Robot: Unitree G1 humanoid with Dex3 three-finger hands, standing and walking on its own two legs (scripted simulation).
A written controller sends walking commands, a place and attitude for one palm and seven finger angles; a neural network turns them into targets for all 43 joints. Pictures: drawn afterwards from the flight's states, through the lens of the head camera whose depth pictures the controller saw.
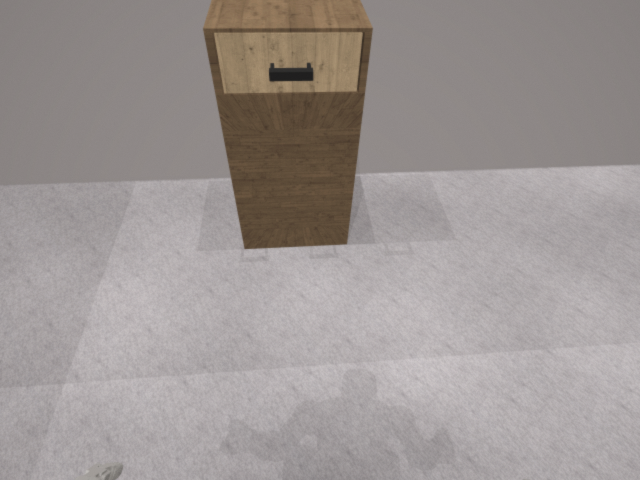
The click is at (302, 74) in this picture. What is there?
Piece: drawer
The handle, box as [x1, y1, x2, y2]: [269, 63, 312, 80]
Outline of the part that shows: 270,63 270,80 312,80 312,68 310,67 310,63 307,63 306,68 274,68 273,63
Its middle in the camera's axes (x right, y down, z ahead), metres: -0.08 -0.45 +1.03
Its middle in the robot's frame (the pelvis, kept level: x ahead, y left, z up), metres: +1.07 +0.14 +0.00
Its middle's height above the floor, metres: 0.77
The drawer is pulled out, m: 0.00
